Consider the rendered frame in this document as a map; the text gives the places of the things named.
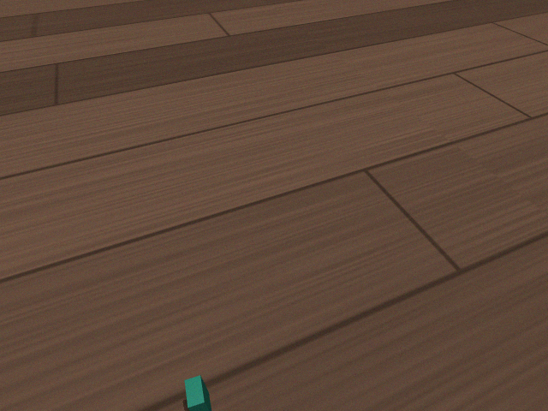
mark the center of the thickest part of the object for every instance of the carton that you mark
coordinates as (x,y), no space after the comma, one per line
(197,394)

